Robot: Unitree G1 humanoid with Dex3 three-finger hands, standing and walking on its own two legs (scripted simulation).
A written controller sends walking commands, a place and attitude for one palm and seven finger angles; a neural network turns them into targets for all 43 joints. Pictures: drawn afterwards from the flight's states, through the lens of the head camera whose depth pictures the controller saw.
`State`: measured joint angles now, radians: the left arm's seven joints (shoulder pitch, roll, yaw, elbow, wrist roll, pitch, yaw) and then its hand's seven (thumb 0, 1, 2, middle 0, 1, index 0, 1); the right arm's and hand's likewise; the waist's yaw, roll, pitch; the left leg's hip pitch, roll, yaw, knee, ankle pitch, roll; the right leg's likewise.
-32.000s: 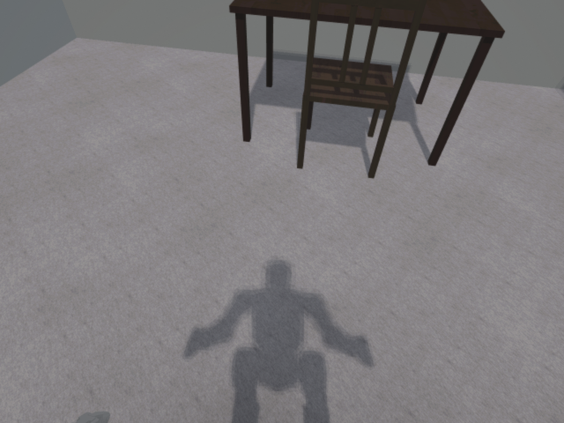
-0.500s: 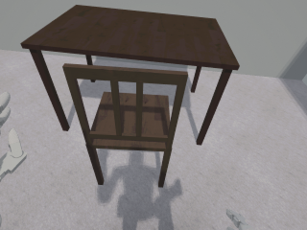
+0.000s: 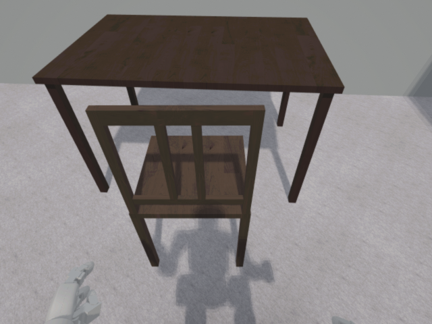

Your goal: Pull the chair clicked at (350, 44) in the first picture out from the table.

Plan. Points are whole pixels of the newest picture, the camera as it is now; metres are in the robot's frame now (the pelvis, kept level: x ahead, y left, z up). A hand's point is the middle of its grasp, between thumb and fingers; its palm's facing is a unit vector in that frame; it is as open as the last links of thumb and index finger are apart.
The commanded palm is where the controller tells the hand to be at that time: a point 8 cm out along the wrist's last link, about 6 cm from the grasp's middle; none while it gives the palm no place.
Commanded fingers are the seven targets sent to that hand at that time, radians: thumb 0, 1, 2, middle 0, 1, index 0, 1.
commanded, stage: let the arm hang, fingers relaxed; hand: left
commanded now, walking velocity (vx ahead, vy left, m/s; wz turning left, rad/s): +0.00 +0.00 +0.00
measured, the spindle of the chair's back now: (167, 165) +0.56 +0.17 -0.07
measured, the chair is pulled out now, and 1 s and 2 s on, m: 0.22 0.22 0.22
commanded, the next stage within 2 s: look to check the result in 0.94 s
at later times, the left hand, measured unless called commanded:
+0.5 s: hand out of the picture -0.01 +0.19 -0.16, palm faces -0.03 -0.98 -0.21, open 7.3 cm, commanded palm none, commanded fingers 0.00 0.90 0.90 -0.20 -0.30 -0.20 -0.30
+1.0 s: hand out of the picture +0.02 +0.16 -0.16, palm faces -0.04 -0.99 -0.16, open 7.3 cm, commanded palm none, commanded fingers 0.00 0.90 0.90 -0.20 -0.30 -0.20 -0.30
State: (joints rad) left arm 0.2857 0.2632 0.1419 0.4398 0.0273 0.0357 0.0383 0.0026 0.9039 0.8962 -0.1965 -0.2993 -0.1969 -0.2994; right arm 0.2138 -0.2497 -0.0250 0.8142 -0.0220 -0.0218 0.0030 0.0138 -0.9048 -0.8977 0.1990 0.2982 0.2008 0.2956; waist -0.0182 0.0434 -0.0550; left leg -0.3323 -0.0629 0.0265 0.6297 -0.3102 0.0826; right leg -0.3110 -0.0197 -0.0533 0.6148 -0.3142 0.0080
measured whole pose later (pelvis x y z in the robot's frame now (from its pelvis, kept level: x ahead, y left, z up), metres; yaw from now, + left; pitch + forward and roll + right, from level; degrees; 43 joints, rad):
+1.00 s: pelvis +0.03 +0.01 +0.02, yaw -4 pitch -1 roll +0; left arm 0.32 0.12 -0.01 1.15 0.00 0.00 0.04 0.00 0.91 0.90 -0.20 -0.30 -0.20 -0.30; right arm 0.35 -0.10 0.00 1.15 -0.01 -0.02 -0.04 0.01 -0.91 -0.90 0.20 0.30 0.20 0.30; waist -0.02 0.01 0.01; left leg -0.11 -0.06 0.08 0.37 -0.24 0.09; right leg -0.13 -0.01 0.02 0.40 -0.24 0.01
